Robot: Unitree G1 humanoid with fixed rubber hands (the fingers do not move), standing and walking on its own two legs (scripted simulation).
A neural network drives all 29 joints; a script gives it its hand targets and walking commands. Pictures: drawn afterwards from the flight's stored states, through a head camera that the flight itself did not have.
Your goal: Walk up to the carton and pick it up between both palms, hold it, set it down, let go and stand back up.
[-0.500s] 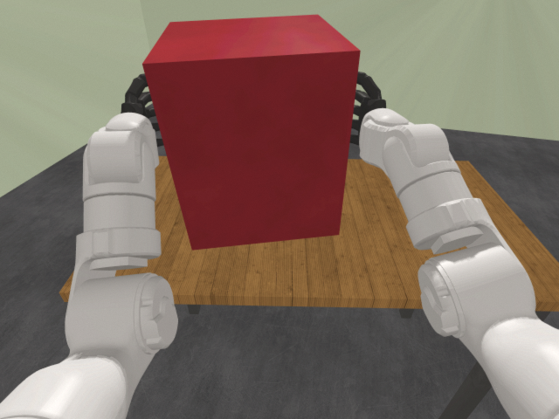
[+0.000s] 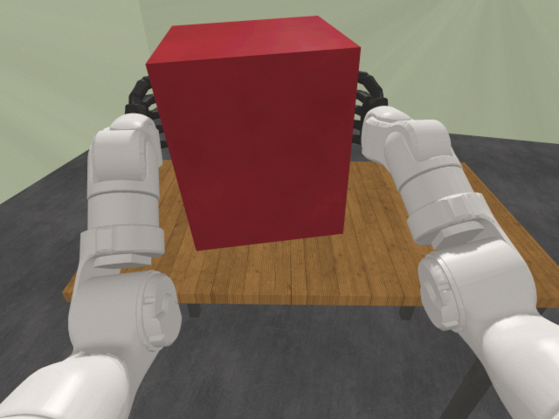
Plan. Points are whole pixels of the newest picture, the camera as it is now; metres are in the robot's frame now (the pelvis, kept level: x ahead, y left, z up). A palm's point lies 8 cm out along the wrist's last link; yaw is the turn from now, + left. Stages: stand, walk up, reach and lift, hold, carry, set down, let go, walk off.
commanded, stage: hold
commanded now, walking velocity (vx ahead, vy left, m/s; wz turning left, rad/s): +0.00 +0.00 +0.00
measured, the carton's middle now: (258, 130) +0.41 +0.02 +0.28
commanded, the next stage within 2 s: set down in 1.98 s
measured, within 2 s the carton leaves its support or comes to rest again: neither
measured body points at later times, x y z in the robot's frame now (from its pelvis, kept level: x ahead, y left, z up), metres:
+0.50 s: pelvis +0.01 +0.00 +0.00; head -0.08 +0.02 +0.44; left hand +0.40 +0.17 +0.29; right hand +0.39 -0.14 +0.30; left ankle +0.03 +0.10 -0.75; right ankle +0.02 -0.08 -0.75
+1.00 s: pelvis +0.01 +0.00 +0.00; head -0.08 +0.02 +0.44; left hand +0.39 +0.17 +0.29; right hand +0.39 -0.13 +0.29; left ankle +0.03 +0.10 -0.75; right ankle +0.02 -0.08 -0.75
